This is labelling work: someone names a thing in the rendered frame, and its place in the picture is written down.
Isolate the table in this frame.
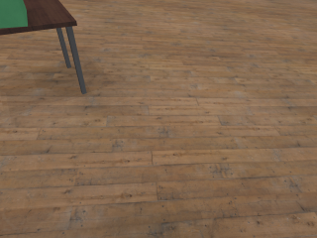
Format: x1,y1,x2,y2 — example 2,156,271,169
0,0,87,94

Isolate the carton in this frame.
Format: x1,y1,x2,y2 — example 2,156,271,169
0,0,28,29

